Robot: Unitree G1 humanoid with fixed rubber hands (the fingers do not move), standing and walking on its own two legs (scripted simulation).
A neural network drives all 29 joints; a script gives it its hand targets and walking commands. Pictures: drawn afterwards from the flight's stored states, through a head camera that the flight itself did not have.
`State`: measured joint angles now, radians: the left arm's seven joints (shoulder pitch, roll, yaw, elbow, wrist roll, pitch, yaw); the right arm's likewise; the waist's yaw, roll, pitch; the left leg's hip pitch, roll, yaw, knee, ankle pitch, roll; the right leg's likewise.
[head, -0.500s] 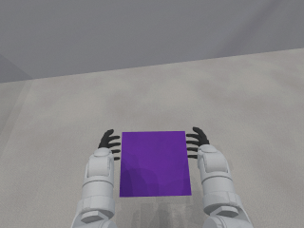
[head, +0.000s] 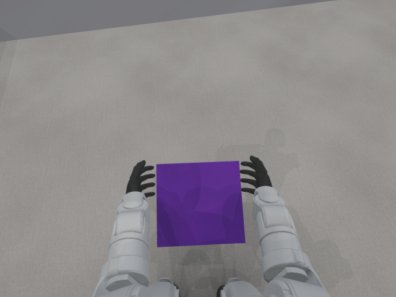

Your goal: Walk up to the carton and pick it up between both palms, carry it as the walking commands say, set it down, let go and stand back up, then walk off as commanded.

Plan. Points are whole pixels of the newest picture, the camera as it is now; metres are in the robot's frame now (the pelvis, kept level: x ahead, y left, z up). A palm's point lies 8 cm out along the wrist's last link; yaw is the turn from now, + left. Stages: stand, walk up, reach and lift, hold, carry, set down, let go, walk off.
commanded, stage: set down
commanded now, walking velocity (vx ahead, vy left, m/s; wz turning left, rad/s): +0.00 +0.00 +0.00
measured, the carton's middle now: (198, 201) +0.34 +0.01 -0.14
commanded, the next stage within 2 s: none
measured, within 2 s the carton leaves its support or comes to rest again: neither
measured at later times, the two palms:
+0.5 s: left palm (143, 201) +0.34 +0.15 -0.13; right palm (250, 197) +0.35 -0.13 -0.12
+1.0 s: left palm (150, 203) +0.37 +0.14 -0.21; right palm (243, 201) +0.37 -0.13 -0.21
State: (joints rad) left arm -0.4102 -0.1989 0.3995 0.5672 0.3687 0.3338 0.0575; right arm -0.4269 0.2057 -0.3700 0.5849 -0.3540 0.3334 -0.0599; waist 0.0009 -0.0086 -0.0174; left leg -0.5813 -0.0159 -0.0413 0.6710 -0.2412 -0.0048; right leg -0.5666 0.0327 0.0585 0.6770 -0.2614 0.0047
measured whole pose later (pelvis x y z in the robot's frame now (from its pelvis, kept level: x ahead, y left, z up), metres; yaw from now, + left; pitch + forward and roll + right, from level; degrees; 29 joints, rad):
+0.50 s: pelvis -0.02 +0.01 -0.07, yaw +0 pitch +27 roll +0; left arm -0.52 -0.19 0.42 0.57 0.29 0.23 0.11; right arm -0.52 0.21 -0.41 0.56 -0.28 0.22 -0.09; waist -0.01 -0.01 -0.16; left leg -1.18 -0.06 -0.06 1.07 -0.35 -0.01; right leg -1.17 0.06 0.08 1.09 -0.38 0.03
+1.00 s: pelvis -0.02 -0.01 -0.15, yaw +0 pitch +36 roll +0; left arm -0.63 -0.10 0.37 0.70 0.21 0.18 0.15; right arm -0.61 0.17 -0.36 0.66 -0.20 0.16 -0.20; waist 0.00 -0.01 -0.26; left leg -1.55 -0.08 -0.09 1.39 -0.47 -0.04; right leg -1.54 0.10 0.09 1.41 -0.49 0.02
